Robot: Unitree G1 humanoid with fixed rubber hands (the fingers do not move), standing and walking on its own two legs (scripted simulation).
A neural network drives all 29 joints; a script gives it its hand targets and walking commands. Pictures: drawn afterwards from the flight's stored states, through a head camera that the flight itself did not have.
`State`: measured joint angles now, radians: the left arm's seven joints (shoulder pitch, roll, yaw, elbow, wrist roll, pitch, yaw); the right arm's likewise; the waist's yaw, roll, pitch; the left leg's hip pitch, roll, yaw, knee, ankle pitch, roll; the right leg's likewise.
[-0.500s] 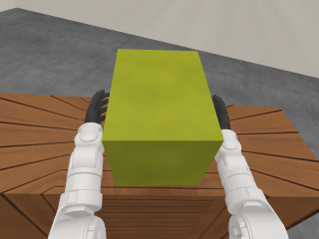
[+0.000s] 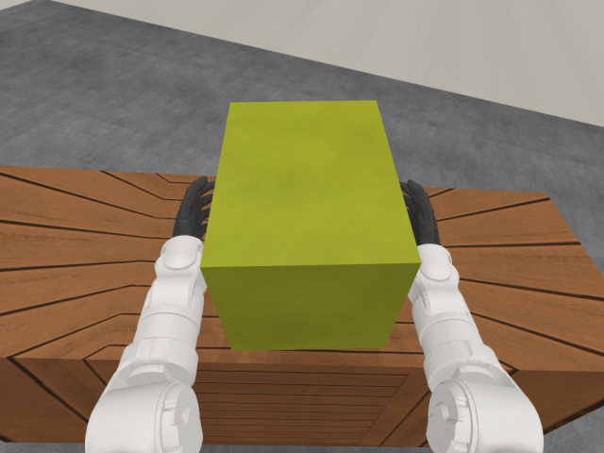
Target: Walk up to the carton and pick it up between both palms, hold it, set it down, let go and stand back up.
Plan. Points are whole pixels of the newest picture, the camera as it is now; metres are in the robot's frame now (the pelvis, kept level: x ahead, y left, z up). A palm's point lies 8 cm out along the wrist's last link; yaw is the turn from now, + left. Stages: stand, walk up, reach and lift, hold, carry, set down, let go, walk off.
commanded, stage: set down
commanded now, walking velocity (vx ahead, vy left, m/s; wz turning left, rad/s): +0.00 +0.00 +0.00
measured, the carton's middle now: (305, 222) +0.43 -0.03 +0.07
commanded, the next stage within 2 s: none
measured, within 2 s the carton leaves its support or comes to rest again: rests again in 1.74 s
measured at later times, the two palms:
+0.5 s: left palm (200, 248) +0.41 +0.13 +0.04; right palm (413, 249) +0.38 -0.19 +0.06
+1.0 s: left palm (208, 256) +0.43 +0.13 +0.00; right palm (405, 263) +0.40 -0.19 +0.01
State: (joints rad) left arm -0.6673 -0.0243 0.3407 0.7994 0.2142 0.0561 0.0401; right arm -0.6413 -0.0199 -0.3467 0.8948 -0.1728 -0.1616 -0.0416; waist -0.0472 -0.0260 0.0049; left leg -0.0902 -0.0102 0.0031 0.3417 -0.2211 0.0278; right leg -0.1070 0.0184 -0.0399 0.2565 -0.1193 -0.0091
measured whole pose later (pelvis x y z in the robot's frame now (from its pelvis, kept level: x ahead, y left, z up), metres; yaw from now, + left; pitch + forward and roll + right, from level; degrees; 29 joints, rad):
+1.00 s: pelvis +0.01 +0.00 -0.01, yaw -1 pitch +17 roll -2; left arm -0.81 0.06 0.30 1.29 0.12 -0.38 0.10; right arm -0.72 -0.01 -0.53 1.10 -0.36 -0.42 -0.05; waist -0.07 0.02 -0.11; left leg -0.49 0.00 0.02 0.44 -0.24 0.03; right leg -0.50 0.01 -0.05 0.33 -0.12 -0.01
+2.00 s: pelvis -0.03 +0.01 -0.04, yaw -1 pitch +31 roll -3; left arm -1.12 0.17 0.19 1.60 0.02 -0.50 0.11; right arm -0.94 -0.10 -0.55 1.35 -0.25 -0.47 -0.03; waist -0.09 0.03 -0.23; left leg -0.97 0.01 0.02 0.71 -0.28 0.03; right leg -0.96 0.01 -0.07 0.57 -0.15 -0.01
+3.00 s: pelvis -0.06 -0.02 -0.07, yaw +0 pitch +30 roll +1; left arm -1.07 0.32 0.01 1.44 -0.24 -0.36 0.01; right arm -0.90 -0.21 -0.07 1.19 0.21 -0.33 -0.15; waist -0.07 0.00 -0.25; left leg -1.05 0.00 0.02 0.82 -0.29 0.01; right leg -1.10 0.00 -0.05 0.78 -0.21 -0.04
